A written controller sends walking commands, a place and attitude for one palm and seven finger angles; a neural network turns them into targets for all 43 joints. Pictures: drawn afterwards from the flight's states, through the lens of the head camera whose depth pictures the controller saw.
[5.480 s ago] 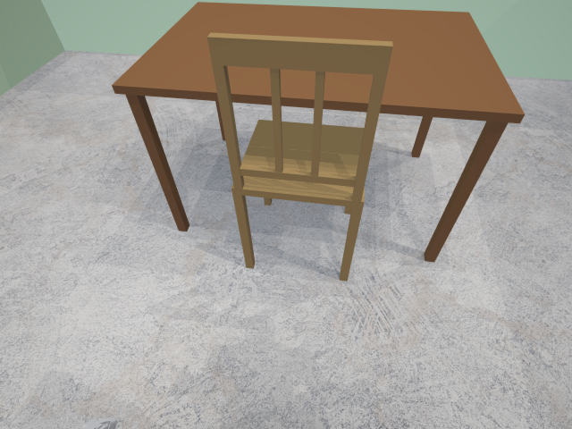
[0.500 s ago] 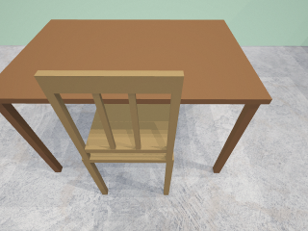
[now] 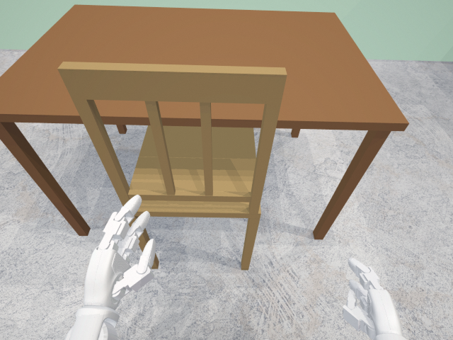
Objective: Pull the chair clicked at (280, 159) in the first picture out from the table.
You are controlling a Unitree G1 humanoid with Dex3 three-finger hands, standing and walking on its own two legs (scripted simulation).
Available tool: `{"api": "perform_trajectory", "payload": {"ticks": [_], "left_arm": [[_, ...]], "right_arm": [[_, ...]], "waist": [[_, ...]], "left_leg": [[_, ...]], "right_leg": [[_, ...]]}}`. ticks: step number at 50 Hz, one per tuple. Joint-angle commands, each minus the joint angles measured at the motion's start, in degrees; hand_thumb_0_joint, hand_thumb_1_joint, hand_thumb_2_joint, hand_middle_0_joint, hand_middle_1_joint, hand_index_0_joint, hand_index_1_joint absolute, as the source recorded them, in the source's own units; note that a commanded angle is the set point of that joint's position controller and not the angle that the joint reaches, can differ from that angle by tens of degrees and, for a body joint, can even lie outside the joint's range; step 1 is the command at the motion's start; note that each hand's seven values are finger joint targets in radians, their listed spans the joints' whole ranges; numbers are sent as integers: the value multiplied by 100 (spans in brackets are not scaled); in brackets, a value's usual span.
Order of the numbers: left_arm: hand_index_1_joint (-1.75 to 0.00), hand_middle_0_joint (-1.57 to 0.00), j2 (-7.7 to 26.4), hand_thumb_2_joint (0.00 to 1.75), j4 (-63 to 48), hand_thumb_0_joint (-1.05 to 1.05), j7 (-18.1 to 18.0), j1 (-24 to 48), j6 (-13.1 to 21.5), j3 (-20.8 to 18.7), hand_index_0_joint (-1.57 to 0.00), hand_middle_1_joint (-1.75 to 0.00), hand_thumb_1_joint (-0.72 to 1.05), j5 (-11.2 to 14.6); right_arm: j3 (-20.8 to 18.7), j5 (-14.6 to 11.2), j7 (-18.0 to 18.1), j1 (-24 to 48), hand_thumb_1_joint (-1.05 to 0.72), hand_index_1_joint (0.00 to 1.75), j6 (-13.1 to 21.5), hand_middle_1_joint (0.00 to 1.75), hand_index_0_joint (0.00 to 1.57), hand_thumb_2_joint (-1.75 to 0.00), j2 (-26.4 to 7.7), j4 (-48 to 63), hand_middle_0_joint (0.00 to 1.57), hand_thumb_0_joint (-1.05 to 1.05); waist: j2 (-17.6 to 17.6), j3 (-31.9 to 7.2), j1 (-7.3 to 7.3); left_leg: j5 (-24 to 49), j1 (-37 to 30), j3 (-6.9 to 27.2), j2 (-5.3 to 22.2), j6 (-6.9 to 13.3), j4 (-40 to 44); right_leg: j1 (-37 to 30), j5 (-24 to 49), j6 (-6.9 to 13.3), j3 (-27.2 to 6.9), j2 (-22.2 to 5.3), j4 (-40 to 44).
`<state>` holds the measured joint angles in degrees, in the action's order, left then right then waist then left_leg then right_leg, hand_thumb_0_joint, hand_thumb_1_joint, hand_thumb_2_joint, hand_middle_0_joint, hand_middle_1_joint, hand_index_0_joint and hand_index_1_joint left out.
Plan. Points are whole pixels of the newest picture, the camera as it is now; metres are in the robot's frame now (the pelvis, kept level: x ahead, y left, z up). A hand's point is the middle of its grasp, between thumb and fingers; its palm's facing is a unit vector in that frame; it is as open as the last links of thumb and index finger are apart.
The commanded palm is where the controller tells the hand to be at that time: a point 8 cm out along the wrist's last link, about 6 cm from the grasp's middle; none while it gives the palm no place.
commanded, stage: raise the hand toward the chair's back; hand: left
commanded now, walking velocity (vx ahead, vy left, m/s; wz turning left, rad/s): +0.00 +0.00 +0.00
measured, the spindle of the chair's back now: (162, 153) +0.53 +0.18 -0.01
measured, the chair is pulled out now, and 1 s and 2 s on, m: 0.00 0.00 0.00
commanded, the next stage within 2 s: aim the fingers beside a spindle in 1.78 s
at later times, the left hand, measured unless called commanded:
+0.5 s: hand (134, 290) +0.21 +0.17 -0.03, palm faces +0.00 -1.00 +0.01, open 12.7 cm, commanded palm +0.18 +0.24 +0.00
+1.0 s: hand (105, 267) +0.24 +0.22 +0.02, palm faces +0.13 -0.99 -0.09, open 16.5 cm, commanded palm +0.21 +0.26 +0.01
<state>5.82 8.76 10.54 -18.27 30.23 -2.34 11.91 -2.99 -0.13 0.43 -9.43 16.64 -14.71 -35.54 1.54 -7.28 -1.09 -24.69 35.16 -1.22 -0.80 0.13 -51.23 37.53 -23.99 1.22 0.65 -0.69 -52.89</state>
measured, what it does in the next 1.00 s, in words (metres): stands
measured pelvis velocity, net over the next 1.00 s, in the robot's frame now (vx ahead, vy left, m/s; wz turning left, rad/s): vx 0.01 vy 0.01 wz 0.04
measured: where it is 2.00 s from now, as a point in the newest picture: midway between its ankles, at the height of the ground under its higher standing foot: outside the picture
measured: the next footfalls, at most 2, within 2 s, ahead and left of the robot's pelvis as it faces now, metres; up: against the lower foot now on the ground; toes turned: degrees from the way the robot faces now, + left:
none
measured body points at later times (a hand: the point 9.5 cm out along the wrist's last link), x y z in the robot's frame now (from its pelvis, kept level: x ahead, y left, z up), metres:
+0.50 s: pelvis -0.02 +0.01 -0.05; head +0.06 +0.00 +0.40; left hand +0.21 +0.23 -0.02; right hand +0.14 -0.21 -0.15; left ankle +0.01 +0.12 -0.69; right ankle +0.02 -0.10 -0.69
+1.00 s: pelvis +0.01 +0.01 -0.04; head +0.08 +0.01 +0.41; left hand +0.22 +0.27 +0.02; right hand +0.22 -0.21 -0.11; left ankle +0.01 +0.12 -0.69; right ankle +0.02 -0.10 -0.69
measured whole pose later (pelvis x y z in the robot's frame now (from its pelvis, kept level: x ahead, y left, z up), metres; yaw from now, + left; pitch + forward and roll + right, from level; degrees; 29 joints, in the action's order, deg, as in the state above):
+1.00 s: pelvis +0.01 +0.01 -0.04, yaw +2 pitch +17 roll -2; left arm 12.8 -0.3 10.0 -20.1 24.3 -10.8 13.9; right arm 0.7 -1.1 2.8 -11.0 11.2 -12.9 -29.4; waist -1.9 -9.1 0.2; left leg -31.6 51.3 3.0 -0.3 0.2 -66.1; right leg 50.3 -29.6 1.1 4.8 -0.3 -63.2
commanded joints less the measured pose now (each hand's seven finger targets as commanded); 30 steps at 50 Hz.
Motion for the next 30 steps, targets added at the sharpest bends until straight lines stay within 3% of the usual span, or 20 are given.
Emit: {"api": "perform_trajectory", "payload": {"ticks": [1,3,5,6,7,10,12,13,14,16,18,20,21,22,23,25,26,29,30], "left_arm": [[-24,-16,951,73,-29,0,310,-1453,193,-823,-16,-24,50,-157],[-23,-16,857,71,-1111,0,13,-501,175,-595,-16,-23,46,-146],[-22,-15,945,69,-2218,0,-382,81,491,-697,-15,-22,41,-130],[-22,-15,1183,68,-3059,0,-549,611,725,-795,-15,-22,39,-112],[-22,-15,1074,67,-3550,0,-626,742,932,-606,-15,-22,36,-126],[-20,-14,756,64,-3650,0,-421,662,1244,122,-14,-20,29,-122],[-20,-13,679,62,-3074,0,-50,719,1038,439,-13,-20,25,-91],[-19,-13,724,61,-2687,0,129,596,799,453,-13,-19,22,-87],[-19,-13,807,60,-2196,0,292,370,457,386,-13,-19,20,-84],[-18,-13,957,58,-995,0,540,-360,-448,39,-13,-18,15,-76],[-18,-12,1221,56,-1209,0,620,-364,-1189,-425,-12,-18,11,116],[-17,-12,1345,54,-1637,0,400,-363,-1609,-957,-12,-17,6,370],[-16,-11,1583,53,-1891,0,177,-433,-1617,-1376,-11,-16,4,458],[-16,-11,1455,52,-2474,0,-55,-409,-1482,-1444,-11,-16,1,527],[-16,-11,1376,51,-2710,0,-313,-548,-1288,-1505,-11,-16,-1,552],[-15,-10,1204,49,-2896,0,-677,-546,-715,-1331,-10,-15,-6,410],[-15,-10,1232,48,-2793,0,-739,-398,-459,-1233,-10,-15,-8,258],[-14,-10,926,45,-2230,0,-528,-102,205,-546,-10,-14,-15,-46],[-13,-9,846,44,-1989,0,-342,-123,282,-336,-9,-13,-17,-72]], "right_arm": [[-237,-66,-90,528,-90,30,-101,30,20,-90,-613,1343,20,0],[-168,-72,-52,560,-90,30,-198,30,20,-90,-542,1709,20,0],[-165,-4,7,347,-90,30,-182,30,20,-90,-451,1750,20,0],[-164,28,45,223,-90,30,-194,30,20,-90,-472,1691,20,0],[-133,66,98,175,-90,30,-202,30,20,-90,-447,1679,20,0],[14,80,186,122,-90,30,-83,30,20,-90,-489,1432,20,0],[73,32,250,95,-90,30,-2,30,20,-90,-609,1294,20,0],[85,1,291,67,-90,30,4,30,20,-90,-661,1257,20,0],[96,-46,337,26,-90,30,-17,30,20,-90,-702,1246,20,0],[99,-173,384,53,-90,30,-167,30,20,-90,-738,1290,20,0],[93,-302,426,247,-90,30,-350,30,20,-90,-756,1593,20,0],[94,-299,467,376,-90,30,-448,30,20,-90,-631,1762,20,0],[88,-263,481,480,-90,30,-458,30,20,-90,-560,1757,20,0],[93,-223,464,295,-90,30,-448,30,20,-90,-443,1764,20,0],[72,-192,446,259,-90,30,-420,30,20,-90,-335,1697,20,0],[57,-104,388,77,-90,30,-347,30,20,-90,-267,1475,20,0],[54,-63,361,73,-90,30,-326,30,20,-90,-297,1373,20,0],[36,2,264,-54,-90,30,-205,30,20,-90,-461,1126,20,0],[38,-12,252,-71,-90,30,-165,30,20,-90,-538,1113,20,0]], "waist": [[-89,-285,663],[-382,-496,500],[-964,-1048,400],[-982,-1472,257],[-1157,-1744,161],[-1251,-1559,-163],[-858,-1187,-438],[-590,-1068,-471],[-347,-959,-456],[41,-786,-204],[334,-1249,146],[475,-1567,385],[271,-1720,563],[161,-1981,586],[43,-1961,616],[-70,-1821,492],[-73,-1551,380],[-272,-1003,-90],[-392,-871,-164]], "left_leg": [[301,1184,-144,-240,-45,-152],[-176,1349,-96,-217,24,-336],[-65,1038,85,-103,80,-533],[12,917,191,-45,107,-681],[172,658,271,-11,129,-772],[179,719,420,71,144,-991],[-109,1002,547,112,164,-1075],[-385,1234,596,106,167,-1048],[-622,1473,598,88,163,-1018],[-819,1765,528,28,150,-873],[-695,1719,398,-74,143,-658],[-337,1576,331,-120,134,-521],[-89,1480,315,-106,120,-547],[343,1240,330,-71,109,-486],[671,1082,343,-30,85,-455],[1106,1002,341,34,58,-523],[1069,1112,382,59,62,-593],[616,1279,396,90,76,-853],[380,1320,413,88,74,-872]], "right_leg": [[45,219,132,57,-60,10],[482,-465,123,-77,-57,-103],[756,-365,145,-72,17,-325],[881,-295,126,-58,61,-472],[968,-182,136,-36,86,-532],[1480,-215,140,32,128,-634],[1600,-380,86,70,142,-544],[1557,-577,60,71,147,-462],[1481,-789,32,50,135,-355],[1227,-1132,14,14,122,-128],[604,-1263,-44,-76,26,83],[53,-1137,-73,-121,-18,217],[-89,-941,-39,-102,8,135],[-258,-341,-21,32,28,0],[-274,160,2,129,56,-111],[-49,717,32,226,81,-316],[235,629,39,260,107,-387],[1066,157,33,257,88,-492],[1271,-89,45,254,82,-466]]}}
